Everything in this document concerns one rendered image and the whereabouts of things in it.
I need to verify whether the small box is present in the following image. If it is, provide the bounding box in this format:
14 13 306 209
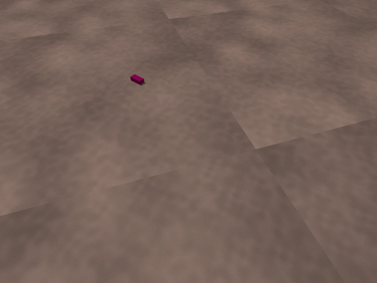
130 74 144 85

